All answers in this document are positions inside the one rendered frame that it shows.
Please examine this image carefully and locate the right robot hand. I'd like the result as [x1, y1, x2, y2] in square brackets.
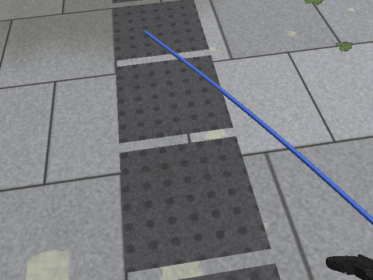
[326, 254, 373, 280]

